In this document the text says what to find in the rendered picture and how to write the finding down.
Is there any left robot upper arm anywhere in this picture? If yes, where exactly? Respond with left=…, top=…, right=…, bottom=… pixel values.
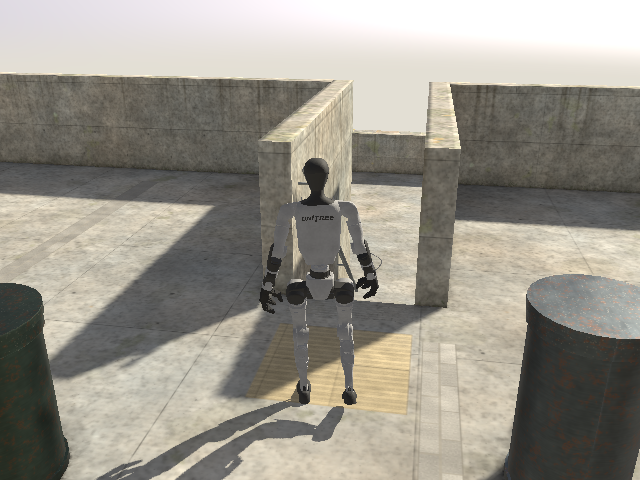
left=271, top=202, right=297, bottom=259

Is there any robot right forearm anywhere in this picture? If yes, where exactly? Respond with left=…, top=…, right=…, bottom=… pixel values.
left=357, top=239, right=377, bottom=280

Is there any robot left thigh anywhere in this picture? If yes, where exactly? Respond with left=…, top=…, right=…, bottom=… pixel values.
left=286, top=279, right=309, bottom=345

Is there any robot right hand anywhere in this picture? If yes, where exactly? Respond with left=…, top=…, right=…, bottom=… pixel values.
left=356, top=276, right=379, bottom=299

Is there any robot left hand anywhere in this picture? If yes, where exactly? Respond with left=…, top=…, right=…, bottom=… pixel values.
left=259, top=288, right=283, bottom=314

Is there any right robot upper arm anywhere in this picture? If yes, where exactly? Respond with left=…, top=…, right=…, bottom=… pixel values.
left=338, top=200, right=367, bottom=255

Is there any robot right foot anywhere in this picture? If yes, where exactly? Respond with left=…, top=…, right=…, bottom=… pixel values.
left=342, top=387, right=357, bottom=405

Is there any robot left forearm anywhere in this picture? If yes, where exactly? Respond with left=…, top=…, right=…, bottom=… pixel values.
left=262, top=243, right=282, bottom=291

